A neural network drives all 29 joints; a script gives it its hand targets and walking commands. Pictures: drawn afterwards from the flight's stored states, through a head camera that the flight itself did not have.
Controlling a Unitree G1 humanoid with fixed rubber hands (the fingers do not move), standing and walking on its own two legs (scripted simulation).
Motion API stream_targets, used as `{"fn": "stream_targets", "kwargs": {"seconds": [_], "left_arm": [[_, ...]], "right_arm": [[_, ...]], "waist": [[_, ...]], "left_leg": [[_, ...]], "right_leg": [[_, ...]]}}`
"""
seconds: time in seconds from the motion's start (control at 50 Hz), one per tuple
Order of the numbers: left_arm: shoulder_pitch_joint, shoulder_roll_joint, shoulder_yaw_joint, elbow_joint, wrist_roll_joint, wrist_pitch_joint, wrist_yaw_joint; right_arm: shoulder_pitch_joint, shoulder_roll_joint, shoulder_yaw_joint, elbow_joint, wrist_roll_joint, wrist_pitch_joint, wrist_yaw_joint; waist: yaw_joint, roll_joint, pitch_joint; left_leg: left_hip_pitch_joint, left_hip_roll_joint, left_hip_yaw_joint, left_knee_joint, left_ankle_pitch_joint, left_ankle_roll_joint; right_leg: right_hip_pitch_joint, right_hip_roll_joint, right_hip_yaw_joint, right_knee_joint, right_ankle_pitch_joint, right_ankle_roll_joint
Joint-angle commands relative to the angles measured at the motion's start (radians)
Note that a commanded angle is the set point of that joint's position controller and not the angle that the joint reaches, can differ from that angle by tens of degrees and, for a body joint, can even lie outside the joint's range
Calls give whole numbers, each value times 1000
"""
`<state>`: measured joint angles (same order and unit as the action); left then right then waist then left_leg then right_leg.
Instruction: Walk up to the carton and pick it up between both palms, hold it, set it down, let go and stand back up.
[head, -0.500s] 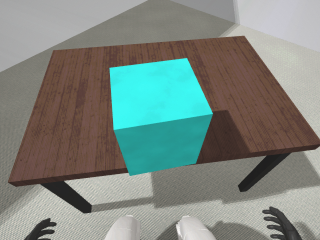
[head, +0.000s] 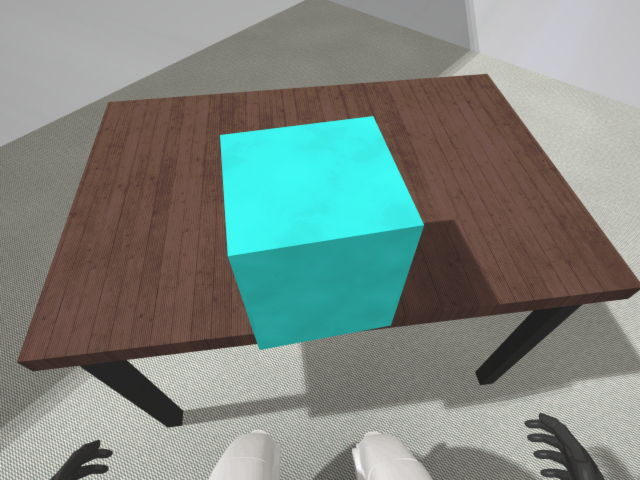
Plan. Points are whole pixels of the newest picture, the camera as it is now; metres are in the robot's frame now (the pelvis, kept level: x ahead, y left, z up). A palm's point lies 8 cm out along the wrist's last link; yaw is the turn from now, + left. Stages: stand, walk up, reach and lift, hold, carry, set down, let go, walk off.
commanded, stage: walk up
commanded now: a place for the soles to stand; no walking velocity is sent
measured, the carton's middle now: (313, 239) +0.42 +0.02 +0.02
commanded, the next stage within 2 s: reach and lift in 1.76 s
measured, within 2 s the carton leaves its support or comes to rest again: neither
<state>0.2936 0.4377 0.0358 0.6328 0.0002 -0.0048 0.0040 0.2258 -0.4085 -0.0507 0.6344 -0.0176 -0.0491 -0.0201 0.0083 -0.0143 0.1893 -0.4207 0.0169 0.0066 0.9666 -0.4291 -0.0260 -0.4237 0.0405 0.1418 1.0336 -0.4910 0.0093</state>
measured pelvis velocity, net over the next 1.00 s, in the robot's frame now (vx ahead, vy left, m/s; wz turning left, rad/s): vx -0.04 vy -0.03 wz -0.02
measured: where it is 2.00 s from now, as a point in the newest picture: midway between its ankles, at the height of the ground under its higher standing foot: outside the picture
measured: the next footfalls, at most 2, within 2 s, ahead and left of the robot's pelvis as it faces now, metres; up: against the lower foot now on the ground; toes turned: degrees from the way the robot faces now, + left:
none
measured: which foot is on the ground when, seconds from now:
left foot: down 0.00-1.00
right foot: down 0.00-1.00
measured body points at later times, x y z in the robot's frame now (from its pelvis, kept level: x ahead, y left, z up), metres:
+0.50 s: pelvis -0.04 -0.02 +0.00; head -0.01 -0.02 +0.45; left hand +0.07 +0.30 -0.09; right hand +0.06 -0.35 -0.08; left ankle +0.02 +0.13 -0.68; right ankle +0.04 -0.14 -0.67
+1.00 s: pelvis -0.04 -0.03 +0.00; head +0.00 -0.03 +0.44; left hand +0.07 +0.29 -0.09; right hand +0.05 -0.36 -0.08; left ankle +0.00 +0.12 -0.68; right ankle +0.04 -0.14 -0.68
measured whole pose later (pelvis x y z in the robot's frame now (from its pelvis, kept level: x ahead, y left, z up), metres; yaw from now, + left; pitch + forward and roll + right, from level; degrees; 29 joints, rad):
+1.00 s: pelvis -0.04 -0.03 +0.00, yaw -1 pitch -6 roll +2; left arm 0.29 0.44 0.08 0.63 0.00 0.02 -0.03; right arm 0.33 -0.43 -0.05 0.65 -0.02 -0.06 -0.03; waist 0.01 -0.05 0.18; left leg -0.42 0.03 0.00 1.00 -0.48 -0.02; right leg -0.51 0.03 0.06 1.03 -0.41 -0.02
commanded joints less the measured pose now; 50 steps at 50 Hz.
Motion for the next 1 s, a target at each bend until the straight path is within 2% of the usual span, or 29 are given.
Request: {"fn": "stream_targets", "kwargs": {"seconds": [0.0, 0.04, 0.06, 0.1, 0.12, 0.14, 0.16, 0.22, 0.28, 0.32, 0.34, 0.36, 0.42, 0.48, 0.5, 0.54, 0.56, 0.62, 0.66, 0.72, 0.74, 0.76, 0.78, 0.8, 0.82, 0.88, 0.92, 0.94, 0.98], "left_arm": [[-24, 214, 92, -29, 19, -1, -3], [33, 214, 109, -12, 31, -12, -16], [48, 231, 119, -4, 42, -15, -19], [16, 284, 131, -12, 45, -19, -20], [-11, 314, 134, -27, 46, -21, -16], [-43, 321, 132, -26, 47, -22, -14], [-97, 306, 124, -31, 49, -19, -13], [-128, 273, 118, -58, 49, -7, -13], [-168, 199, 95, -76, 40, 8, -22], [-138, 148, 82, -76, 35, 9, -13], [-129, 230, 103, -57, 33, 13, -12], [-103, 247, 105, -40, 36, 10, -19], [-16, 233, 126, -4, 42, -4, -36], [28, 225, 136, 8, 47, -11, -39], [59, 237, 142, 16, 51, -13, -36], [40, 318, 151, -2, 57, -22, -22], [-13, 333, 157, -8, 54, -20, -20], [-112, 283, 142, -29, 57, -14, -19], [-99, 274, 139, -34, 54, -10, -24], [-144, 254, 124, -58, 43, 1, -29], [-156, 217, 116, -63, 39, 6, -30], [-144, 176, 106, -61, 34, 10, -28], [-155, 150, 99, -72, 34, 11, -22], [-146, 203, 109, -62, 37, 16, -17], [-118, 236, 115, -50, 35, 12, -18], [-34, 227, 128, -18, 37, -7, -32], [4, 218, 137, -6, 41, -15, -33], [23, 232, 139, 0, 48, -19, -27], [3, 294, 143, -16, 45, -27, -17]], "right_arm": [[12, -369, -96, 1, 7, -38, -40], [-43, -332, -81, -12, 3, -26, -37], [-44, -300, -77, -15, 6, -19, -33], [-56, -216, -58, -8, 15, -7, -41], [-81, -239, -63, -6, 11, -2, -45], [-52, -258, -68, 5, 21, -2, -42], [-4, -259, -72, 27, 19, -3, -35], [107, -254, -84, 49, 15, -16, -29], [236, -252, -85, 95, 3, -43, -33], [211, -383, -108, 67, -13, -57, -37], [135, -417, -113, 48, -16, -53, -38], [75, -412, -114, 29, -18, -51, -41], [33, -362, -98, 8, -22, -49, -38], [-2, -302, -74, -8, -15, -36, -32], [9, -275, -63, -5, -8, -29, -31], [-11, -225, -58, -10, 4, -18, -43], [17, -264, -68, 13, 6, -14, -44], [143, -285, -84, 65, 7, -17, -30], [166, -272, -87, 68, 5, -24, -27], [227, -259, -86, 89, 7, -43, -28], [252, -257, -88, 97, -2, -50, -30], [300, -288, -97, 109, -16, -56, -34], [285, -371, -114, 87, -22, -59, -38], [208, -411, -114, 59, -20, -56, -41], [136, -412, -112, 41, -22, -58, -44], [76, -352, -89, 16, -20, -56, -44], [46, -297, -67, 2, -10, -50, -36], [65, -268, -62, 5, 0, -44, -38], [73, -222, -52, 3, 12, -34, -44]], "waist": [[4, 115, -175], [52, 103, -155], [49, 35, -168], [39, -239, -150], [59, -199, -121], [44, -182, -97], [24, -190, -74], [-13, -220, -124], [-84, -104, -190], [-71, 178, -211], [-50, 119, -161], [-26, 107, -118], [14, 106, -113], [55, 84, -156], [66, -31, -166], [82, -272, -126], [69, -191, -101], [11, -194, -92], [13, -193, -127], [-41, -142, -166], [-57, -91, -180], [-79, 45, -196], [-84, 216, -191], [-60, 174, -154], [-30, 114, -115], [21, 110, -142], [51, 114, -186], [51, -3, -209], [45, -199, -217]], "left_leg": [[-15, 386, -557, -408, 326, 362], [-157, 260, -400, -337, 165, 247], [-215, 177, -309, -259, 69, 182], [-260, -42, 11, 81, -159, 73], [-245, -49, -52, 160, -252, 73], [-175, -40, -72, 173, -262, 76], [-137, -27, -45, 171, -203, 78], [-36, -32, 3, 76, -88, 93], [224, -14, -51, -259, -46, 121], [180, 316, -702, -595, -320, 260], [58, 383, -791, -639, -414, 337], [-3, 382, -766, -635, -438, 348], [-138, 255, -514, -485, -204, 259], [-274, 156, -346, -355, -236, 178], [-294, 87, -263, -222, -293, 139], [-374, -62, -45, 144, -217, 63], [-322, -41, -105, 183, -198, 67], [-205, 4, -33, 131, -140, 75], [-133, 7, -9, 109, -122, 79], [64, -10, 13, -143, -29, 103], [154, -2, -37, -232, -50, 119], [211, 60, -218, -344, -175, 148], [173, 241, -606, -553, -357, 232], [62, 356, -765, -614, -362, 314], [14, 381, -772, -593, -327, 342], [-98, 236, -486, -396, 1, 249], [-187, 158, -332, -290, 66, 183], [-190, 116, -273, -165, 56, 154], [-282, -52, -19, 102, -64, 67]], "right_leg": [[-82, -46, -64, 65, -135, -52], [62, -40, -67, -128, -20, -83], [121, -64, 25, -255, -7, -101], [85, -247, 421, -613, -128, -191], [2, -328, 561, -686, -136, -239], [-82, -333, 574, -687, -145, -274], [-118, -302, 492, -678, -206, -258], [-105, -243, 375, -557, -15, -260], [-215, -145, 179, -350, -70, -155], [-319, -5, -62, 40, -140, -64], [-285, -32, -34, 113, -182, -53], [-253, -53, -35, 122, -167, -49], [-43, -57, -89, -6, -22, -59], [170, -23, -98, -181, 3, -74], [172, -77, 59, -338, -145, -86], [111, -290, 559, -735, -454, -159], [21, -319, 618, -767, -531, -188], [-18, -274, 465, -690, -433, -199], [-25, -255, 414, -647, -343, -209], [-119, -216, 301, -515, -218, -195], [-192, -167, 201, -418, -202, -155], [-270, -105, 98, -232, -186, -116], [-346, -7, -49, 27, -162, -65], [-306, -26, -49, 107, -159, -49], [-282, -51, -31, 112, -161, -51], [-35, -49, -87, -70, -8, -62], [123, -32, -93, -193, 59, -72], [144, -81, 20, -317, 17, -80], [168, -270, 413, -582, -121, -181]]}}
